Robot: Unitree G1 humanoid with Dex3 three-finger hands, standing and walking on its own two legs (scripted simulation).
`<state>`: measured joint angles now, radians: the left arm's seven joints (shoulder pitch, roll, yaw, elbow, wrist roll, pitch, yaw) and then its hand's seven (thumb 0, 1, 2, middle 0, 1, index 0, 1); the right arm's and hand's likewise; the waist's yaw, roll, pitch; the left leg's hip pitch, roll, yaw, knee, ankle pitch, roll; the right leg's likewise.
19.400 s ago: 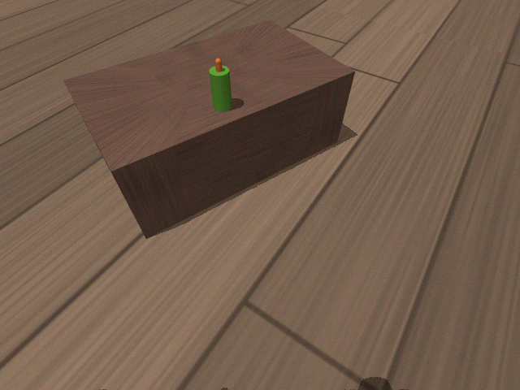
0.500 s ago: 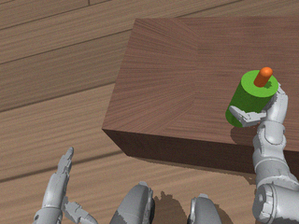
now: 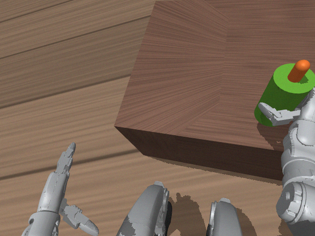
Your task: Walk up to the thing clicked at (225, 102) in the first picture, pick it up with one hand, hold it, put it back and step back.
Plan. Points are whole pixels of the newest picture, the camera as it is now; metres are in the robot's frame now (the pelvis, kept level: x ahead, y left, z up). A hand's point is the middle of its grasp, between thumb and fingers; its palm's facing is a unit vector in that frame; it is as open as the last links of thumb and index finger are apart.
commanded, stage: lower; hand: right
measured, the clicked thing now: (283, 93) +0.48 -0.20 +0.00
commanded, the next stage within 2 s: loosen in 0.96 s
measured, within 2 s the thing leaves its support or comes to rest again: rests again in 0.84 s
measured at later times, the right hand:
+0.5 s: hand (274, 108) +0.48 -0.21 -0.09, palm faces +0.23 +0.97 +0.02, open 10.8 cm
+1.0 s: hand (272, 111) +0.49 -0.21 -0.11, palm faces +0.23 +0.97 +0.01, open 10.8 cm
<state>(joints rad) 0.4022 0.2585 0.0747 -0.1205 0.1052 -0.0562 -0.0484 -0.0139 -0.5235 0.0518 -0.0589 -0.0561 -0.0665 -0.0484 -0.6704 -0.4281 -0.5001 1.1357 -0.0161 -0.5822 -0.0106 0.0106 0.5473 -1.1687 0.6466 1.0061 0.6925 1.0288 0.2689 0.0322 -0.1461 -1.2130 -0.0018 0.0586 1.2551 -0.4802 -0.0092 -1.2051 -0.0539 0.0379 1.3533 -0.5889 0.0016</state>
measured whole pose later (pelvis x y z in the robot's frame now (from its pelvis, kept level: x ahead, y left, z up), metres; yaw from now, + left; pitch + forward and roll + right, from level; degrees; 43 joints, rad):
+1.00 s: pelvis -0.02 +0.00 -0.06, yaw +1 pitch +30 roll +6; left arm 0.45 0.31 0.10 -0.36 0.11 -0.09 -0.07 -0.01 -0.52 0.04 -0.07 -0.06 -0.07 -0.05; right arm -0.73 -0.57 -0.61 1.19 -0.05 -0.62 0.04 0.01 0.54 -1.16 0.64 1.01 0.69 1.03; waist 0.37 0.04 -0.15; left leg -1.50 -0.01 0.09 1.48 -0.52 0.00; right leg -1.50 -0.06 0.08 1.60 -0.64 0.01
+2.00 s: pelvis -0.03 +0.00 -0.07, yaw +1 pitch +30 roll +5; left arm 0.49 0.32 0.10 -0.42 0.08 -0.10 -0.06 -0.01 -0.52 0.04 -0.07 -0.06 -0.08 -0.06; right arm -0.76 -0.63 -0.63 1.11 -0.06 -0.54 0.06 -0.01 0.46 -0.22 0.27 0.27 0.27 0.27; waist 0.37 0.05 -0.14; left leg -1.52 -0.01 0.08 1.50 -0.51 0.00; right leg -1.52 -0.06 0.07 1.62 -0.63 0.01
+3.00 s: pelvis +0.04 -0.01 +0.09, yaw -1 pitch +11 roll +2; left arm 0.38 0.25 -0.04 0.17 -0.05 0.11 0.05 0.00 0.73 0.80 -0.19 -0.27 -0.19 -0.27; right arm -0.10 -0.34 -0.19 0.60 0.03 0.02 -0.07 -0.01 0.51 -0.07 0.06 0.06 0.06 0.06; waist 0.05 0.01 -0.11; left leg -0.64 0.01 0.03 0.83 -0.39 -0.02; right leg -0.62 -0.03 0.00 0.90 -0.48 -0.01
